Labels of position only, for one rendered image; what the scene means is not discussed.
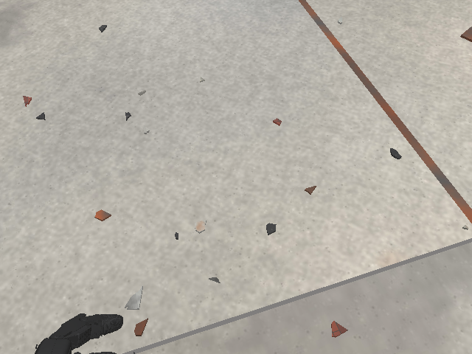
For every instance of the robot left hand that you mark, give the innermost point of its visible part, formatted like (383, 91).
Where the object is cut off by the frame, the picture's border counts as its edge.
(77, 331)

